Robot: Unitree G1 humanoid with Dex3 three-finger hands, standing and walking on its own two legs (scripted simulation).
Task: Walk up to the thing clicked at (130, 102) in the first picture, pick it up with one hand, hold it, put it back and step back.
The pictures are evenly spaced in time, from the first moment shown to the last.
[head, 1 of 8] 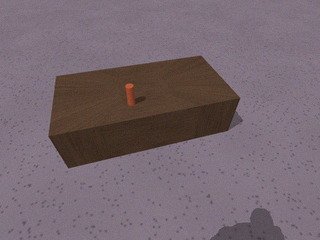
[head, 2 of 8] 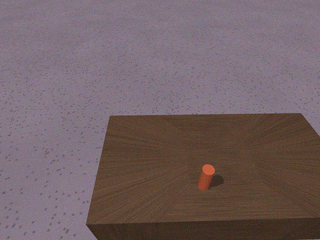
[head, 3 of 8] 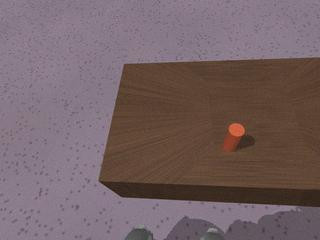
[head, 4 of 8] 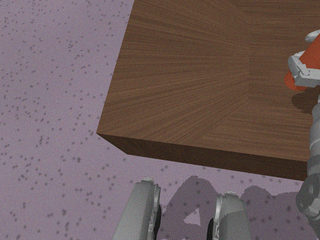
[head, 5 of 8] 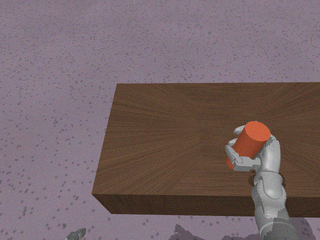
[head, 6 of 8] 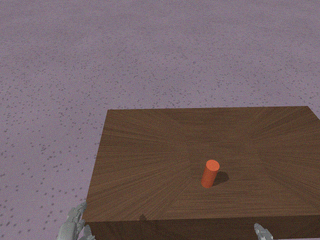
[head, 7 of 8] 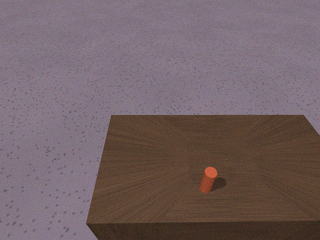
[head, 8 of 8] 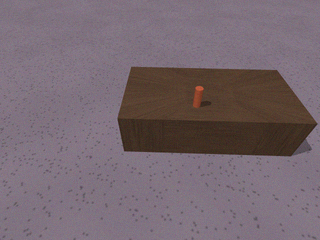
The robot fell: no
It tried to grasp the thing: yes
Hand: right
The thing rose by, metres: 0.37
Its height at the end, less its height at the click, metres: +0.00
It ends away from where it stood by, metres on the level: 0.01
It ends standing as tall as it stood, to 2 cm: yes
